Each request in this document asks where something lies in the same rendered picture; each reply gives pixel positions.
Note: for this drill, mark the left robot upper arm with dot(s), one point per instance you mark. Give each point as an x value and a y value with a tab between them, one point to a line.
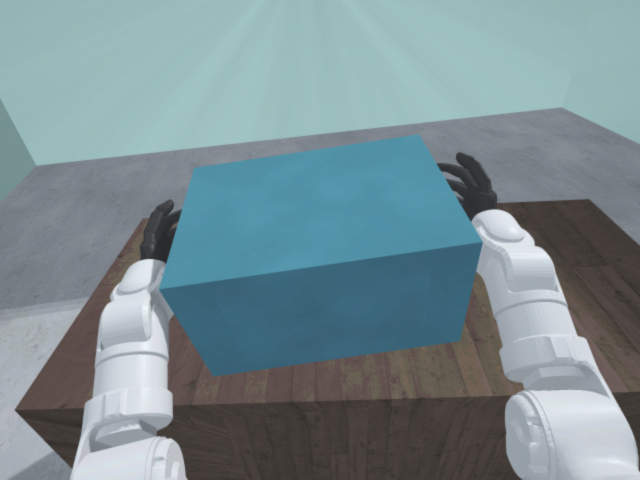
156	458

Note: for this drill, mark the robot left forearm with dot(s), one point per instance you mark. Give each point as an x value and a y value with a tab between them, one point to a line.
131	400

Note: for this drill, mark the carton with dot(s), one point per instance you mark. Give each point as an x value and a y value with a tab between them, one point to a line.
320	255

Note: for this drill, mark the robot left hand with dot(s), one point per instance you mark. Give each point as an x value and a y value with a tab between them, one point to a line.
157	237

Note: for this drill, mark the robot right hand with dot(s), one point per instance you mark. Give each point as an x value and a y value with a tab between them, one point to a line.
476	190

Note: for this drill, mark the pedestal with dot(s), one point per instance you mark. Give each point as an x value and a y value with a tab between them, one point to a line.
427	413

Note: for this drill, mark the right robot upper arm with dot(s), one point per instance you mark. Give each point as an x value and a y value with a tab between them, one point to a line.
568	434

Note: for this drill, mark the robot right forearm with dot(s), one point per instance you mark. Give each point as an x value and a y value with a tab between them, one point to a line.
541	348

